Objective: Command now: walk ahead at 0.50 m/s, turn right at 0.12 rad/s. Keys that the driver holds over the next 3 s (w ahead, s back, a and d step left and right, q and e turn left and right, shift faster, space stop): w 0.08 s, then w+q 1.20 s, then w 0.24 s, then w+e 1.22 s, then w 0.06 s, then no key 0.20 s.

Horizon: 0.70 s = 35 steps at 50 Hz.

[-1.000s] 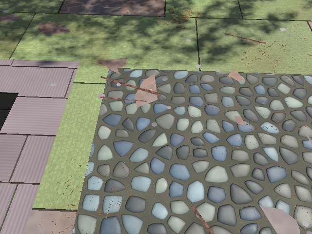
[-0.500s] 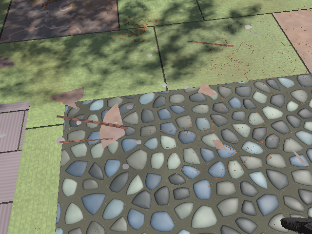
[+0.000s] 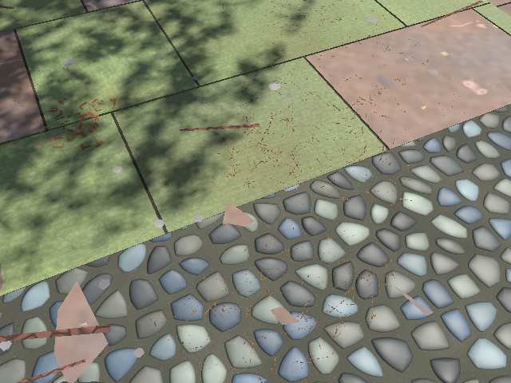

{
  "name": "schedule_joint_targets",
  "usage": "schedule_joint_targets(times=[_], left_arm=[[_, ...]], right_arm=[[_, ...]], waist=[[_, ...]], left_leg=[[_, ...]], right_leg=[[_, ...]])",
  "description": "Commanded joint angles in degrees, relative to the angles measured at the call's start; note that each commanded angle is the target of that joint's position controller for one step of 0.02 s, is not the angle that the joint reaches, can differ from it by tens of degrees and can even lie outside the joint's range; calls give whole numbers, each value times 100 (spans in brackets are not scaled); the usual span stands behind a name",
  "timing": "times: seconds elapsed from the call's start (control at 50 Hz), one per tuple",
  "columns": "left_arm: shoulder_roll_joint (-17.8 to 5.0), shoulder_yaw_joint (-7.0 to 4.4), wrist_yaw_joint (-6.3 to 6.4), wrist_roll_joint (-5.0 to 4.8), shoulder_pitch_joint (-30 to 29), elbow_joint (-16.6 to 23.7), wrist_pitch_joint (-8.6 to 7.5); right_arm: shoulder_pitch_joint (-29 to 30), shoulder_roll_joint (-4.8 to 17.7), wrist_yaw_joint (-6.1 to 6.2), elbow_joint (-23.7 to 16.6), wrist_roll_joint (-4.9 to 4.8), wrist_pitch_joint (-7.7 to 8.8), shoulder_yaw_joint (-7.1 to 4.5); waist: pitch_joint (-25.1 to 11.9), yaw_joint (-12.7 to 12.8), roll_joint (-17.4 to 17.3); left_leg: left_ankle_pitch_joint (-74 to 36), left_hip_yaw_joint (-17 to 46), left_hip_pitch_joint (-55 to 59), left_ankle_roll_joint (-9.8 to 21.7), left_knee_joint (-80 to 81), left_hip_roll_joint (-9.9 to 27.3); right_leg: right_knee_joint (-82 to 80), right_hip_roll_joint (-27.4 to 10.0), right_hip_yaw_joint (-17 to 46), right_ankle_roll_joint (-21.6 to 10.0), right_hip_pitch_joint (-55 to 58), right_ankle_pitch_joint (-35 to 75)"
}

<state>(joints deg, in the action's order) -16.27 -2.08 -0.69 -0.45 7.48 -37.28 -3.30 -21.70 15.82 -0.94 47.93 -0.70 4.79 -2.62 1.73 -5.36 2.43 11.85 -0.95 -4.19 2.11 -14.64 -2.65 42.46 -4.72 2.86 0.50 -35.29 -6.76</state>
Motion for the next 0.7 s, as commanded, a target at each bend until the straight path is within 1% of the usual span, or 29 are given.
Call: schedule_joint_targets(times=[0.02,0.06,0.1,0.12,0.14,0.16,0.18,0.2,0.22,0.24,0.26,0.28,0.3,0.32,0.34,0.38,0.4,0.46,0.5,0.56,0.6,0.62,0.64,0.66,0.68,0.7], left_arm=[[-234,-23,-67,-42,-605,499,-129],[-289,-41,-112,-70,-841,596,-146],[-388,-80,-149,-68,-905,656,-171],[-480,-130,-149,-58,-700,619,-189],[-631,-224,-123,-30,-177,469,-200],[-909,-365,-63,12,647,247,-192],[-1396,-487,25,104,1709,113,-151],[-1559,-498,-8,129,1754,51,-99],[-993,-366,-20,68,1611,64,-106],[-792,-288,-20,23,1276,46,-127],[-644,-239,-40,42,927,39,-155],[-494,-209,-60,66,673,16,-189],[-452,-208,-60,112,533,-23,-239],[-408,-221,-60,122,459,-76,-292],[-418,-236,-51,119,425,-142,-336],[-515,-283,-19,136,445,-276,-386],[-553,-301,3,147,488,-344,-387],[-682,-333,65,133,540,-470,-343],[-801,-363,100,102,684,-563,-302],[-928,-411,124,28,1005,-749,-195],[-1000,-440,131,-30,1113,-837,-99],[-1057,-454,141,-45,1084,-846,-53],[-1146,-477,163,-59,1040,-835,-11],[-1234,-500,191,-79,996,-817,35],[-1289,-511,213,-91,936,-795,86],[-1233,-473,237,-109,855,-759,96]], right_arm=[[124,1066,26,-285,-55,43,-227],[-39,1099,29,-173,-81,-11,-228],[-106,1152,49,-94,-104,-76,-244],[-70,1202,64,-75,-109,-111,-253],[21,1219,79,-85,-121,-134,-247],[39,1078,83,-129,-74,-128,-184],[72,645,85,-347,115,-93,-17],[-620,220,82,-390,-21,-7,97],[-230,894,80,-313,-150,17,-76],[174,1034,67,-438,-212,24,-150],[334,937,89,-438,-166,-2,-148],[385,859,96,-436,-100,-51,-169],[262,741,89,-402,-104,-119,-167],[193,616,87,-367,-116,-180,-155],[199,524,87,-375,-116,-233,-150],[410,466,95,-484,-90,-295,-155],[548,449,90,-545,-79,-300,-154],[966,359,-7,-688,-65,-257,-112],[1395,288,-86,-845,-50,-237,-66],[1941,254,-187,-1130,-53,-233,-29],[2140,295,-254,-1307,-58,-237,-40],[2132,345,-281,-1371,-61,-245,-65],[2032,431,-295,-1407,-59,-262,-111],[1764,555,-294,-1393,-57,-288,-182],[1169,760,-271,-1278,-71,-309,-306],[228,1069,-190,-1045,-80,-334,-495]], waist=[[62,28,-700],[131,10,-720],[159,110,-744],[68,294,-753],[-220,633,-694],[-791,1024,-580],[-1751,1390,261],[-2322,1019,1611],[-1666,1200,795],[-946,1100,607],[-625,912,313],[-358,763,317],[-294,607,432],[-257,533,398],[-190,477,318],[-40,460,168],[22,484,107],[137,605,35],[267,778,-57],[438,974,-134],[446,978,-84],[370,902,-17],[201,786,102],[-42,593,229],[-395,239,253],[-870,-281,105]], left_leg=[[-1324,805,-172,917,579,1399],[-1387,844,70,856,477,1550],[-1669,938,290,762,263,1687],[-2113,948,313,698,6,1683],[-2831,798,189,580,-584,1511],[-2885,598,-300,407,-1609,1205],[-960,332,-1517,153,-3508,759],[2166,456,-3245,-68,-5055,60],[2021,901,-3759,-67,-5628,343],[1465,815,-3948,-34,-5621,552],[1008,722,-3745,-83,-5456,759],[681,717,-3584,-133,-5230,887],[435,737,-3266,-179,-5154,995],[302,711,-3115,-219,-5126,1009],[193,713,-3121,-258,-5082,1015],[-174,790,-3371,-322,-4814,1030],[-410,829,-3507,-348,-4558,1026],[-1245,649,-3470,-323,-3537,975],[-1536,389,-3409,-264,-2979,932],[-1411,159,-3596,-107,-2434,880],[-1033,-16,-3641,35,-2228,792],[-785,-150,-3470,132,-2153,674],[-493,-330,-3156,242,-2153,488],[-187,-498,-2703,367,-2192,270],[-50,-601,-1914,525,-2113,29],[-390,-482,-453,760,-1701,-143]], right_leg=[[-719,137,-202,20,334,681],[-980,191,-196,-77,381,614],[-1235,246,-184,-226,582,313],[-1393,329,-232,-308,971,200],[-1640,448,-331,-432,1800,252],[-1608,296,-217,-597,3113,340],[-1414,-1009,1141,-967,4811,476],[-2133,-2000,3391,-1658,5835,-876],[-2442,-1787,3276,-1478,5262,-1582],[-2578,-1603,2433,-1295,4591,-1401],[-2756,-1345,1870,-1194,3968,-908],[-2952,-1142,1399,-1148,3506,-495],[-3136,-1031,1034,-1107,3156,-181],[-3274,-972,771,-1123,2958,118],[-3365,-968,512,-1145,2835,439],[-3484,-984,123,-1170,2800,872],[-3515,-979,-52,-1175,2858,1003],[-3583,-858,-618,-1075,2980,1153],[-3618,-896,-876,-1031,3101,1204],[-3471,-1066,-1097,-981,3653,1408],[-3201,-1170,-1220,-906,4061,1903],[-2956,-1185,-1312,-845,4183,2582],[-2598,-1181,-1398,-778,4276,3557],[-2072,-1166,-1464,-713,4319,4508],[-1189,-1083,-1545,-627,4176,5025],[91,-861,-1661,-425,3486,4556]])
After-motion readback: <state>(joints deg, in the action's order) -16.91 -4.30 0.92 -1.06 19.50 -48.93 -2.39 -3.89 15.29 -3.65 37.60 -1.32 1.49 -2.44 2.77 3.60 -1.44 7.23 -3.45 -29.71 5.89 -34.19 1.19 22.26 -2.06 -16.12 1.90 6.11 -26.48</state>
